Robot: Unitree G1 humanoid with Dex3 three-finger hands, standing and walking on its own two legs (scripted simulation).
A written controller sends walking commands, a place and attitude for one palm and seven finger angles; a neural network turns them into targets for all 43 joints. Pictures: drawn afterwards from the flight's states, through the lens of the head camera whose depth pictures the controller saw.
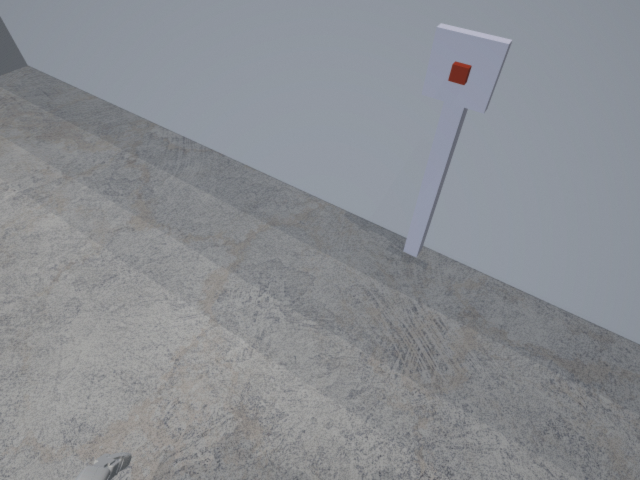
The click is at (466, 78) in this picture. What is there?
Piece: button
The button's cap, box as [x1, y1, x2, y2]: [448, 61, 471, 84]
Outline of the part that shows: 455,61 452,65 448,80 464,84 471,66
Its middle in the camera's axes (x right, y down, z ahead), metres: +0.36 -0.43 +0.99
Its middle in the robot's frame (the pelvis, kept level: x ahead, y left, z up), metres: +1.05 -0.31 +0.02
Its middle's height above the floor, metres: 0.79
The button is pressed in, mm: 0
